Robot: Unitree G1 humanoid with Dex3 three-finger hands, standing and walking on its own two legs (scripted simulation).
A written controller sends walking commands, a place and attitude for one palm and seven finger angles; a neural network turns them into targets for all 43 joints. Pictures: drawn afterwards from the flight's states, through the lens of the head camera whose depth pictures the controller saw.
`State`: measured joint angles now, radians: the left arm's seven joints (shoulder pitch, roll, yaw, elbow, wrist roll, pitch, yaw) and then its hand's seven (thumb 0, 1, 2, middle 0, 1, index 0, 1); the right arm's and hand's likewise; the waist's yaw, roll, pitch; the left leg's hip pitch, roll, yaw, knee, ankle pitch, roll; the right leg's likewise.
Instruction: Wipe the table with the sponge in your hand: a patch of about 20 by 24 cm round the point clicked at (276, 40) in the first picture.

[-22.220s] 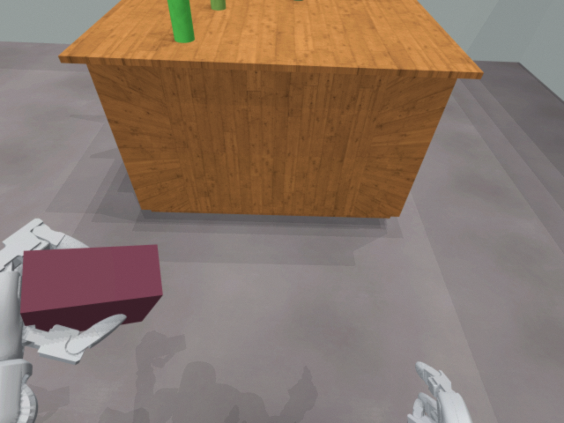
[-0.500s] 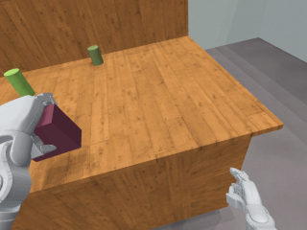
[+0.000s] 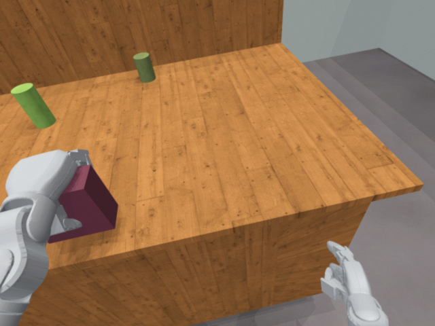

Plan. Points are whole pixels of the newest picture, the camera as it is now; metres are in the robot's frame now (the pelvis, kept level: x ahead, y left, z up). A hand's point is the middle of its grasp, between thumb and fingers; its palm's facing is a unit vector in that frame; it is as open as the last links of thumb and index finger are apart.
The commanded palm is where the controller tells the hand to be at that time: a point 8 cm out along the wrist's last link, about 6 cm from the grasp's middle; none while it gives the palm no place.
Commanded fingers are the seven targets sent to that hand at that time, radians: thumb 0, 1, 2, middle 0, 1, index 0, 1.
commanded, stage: move the sponge above the wiping area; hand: left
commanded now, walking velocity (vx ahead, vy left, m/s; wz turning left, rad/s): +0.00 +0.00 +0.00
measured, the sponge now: (74, 211) +0.24 +0.31 +0.12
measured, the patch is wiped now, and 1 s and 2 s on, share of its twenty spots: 0.00 0.00 0.00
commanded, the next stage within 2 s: none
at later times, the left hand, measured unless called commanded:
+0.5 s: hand (76, 194) +0.25 +0.29 +0.15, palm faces +0.03 -0.03 -1.00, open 9.7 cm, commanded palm +0.22 +0.31 +0.25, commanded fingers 0.00 0.10 1.30 -1.20 -1.60 -1.20 -1.60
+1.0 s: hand (62, 189) +0.26 +0.33 +0.15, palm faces -0.04 +0.03 -1.00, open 9.7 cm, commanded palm +0.24 +0.35 +0.24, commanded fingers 0.00 0.10 1.30 -1.20 -1.60 -1.20 -1.60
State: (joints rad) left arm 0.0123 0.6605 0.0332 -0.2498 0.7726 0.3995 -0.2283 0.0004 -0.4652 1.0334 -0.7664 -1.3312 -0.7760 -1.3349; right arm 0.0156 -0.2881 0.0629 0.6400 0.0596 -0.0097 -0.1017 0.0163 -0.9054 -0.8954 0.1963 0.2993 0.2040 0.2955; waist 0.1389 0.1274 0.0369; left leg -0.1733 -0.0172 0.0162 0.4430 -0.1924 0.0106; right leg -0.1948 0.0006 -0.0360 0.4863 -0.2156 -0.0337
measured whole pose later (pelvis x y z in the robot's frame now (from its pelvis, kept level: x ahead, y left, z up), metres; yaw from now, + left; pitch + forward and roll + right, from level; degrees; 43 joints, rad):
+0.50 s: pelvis +0.00 +0.01 +0.00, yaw +0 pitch -5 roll +1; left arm 0.00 0.64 -0.05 -0.26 0.84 0.33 -0.18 0.00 -0.47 1.03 -0.77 -1.33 -0.78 -1.34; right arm 0.03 -0.27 0.05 0.66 0.05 -0.01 -0.10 0.02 -0.91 -0.90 0.20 0.30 0.18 0.29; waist 0.15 0.10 0.04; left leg -0.14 -0.04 0.02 0.40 -0.17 0.03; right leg -0.16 -0.02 -0.03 0.45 -0.20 -0.02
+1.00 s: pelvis +0.01 -0.01 +0.00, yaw +1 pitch -5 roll +0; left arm -0.03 0.74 0.12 -0.04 0.80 0.06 -0.20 0.00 -0.46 1.03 -0.77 -1.33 -0.78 -1.34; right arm 0.10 -0.28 0.04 0.67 0.05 -0.04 -0.14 0.02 -0.91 -0.90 0.20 0.30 0.20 0.30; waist 0.13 0.09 0.06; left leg -0.15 0.00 -0.01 0.44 -0.21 0.00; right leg -0.14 0.02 -0.06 0.43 -0.21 -0.05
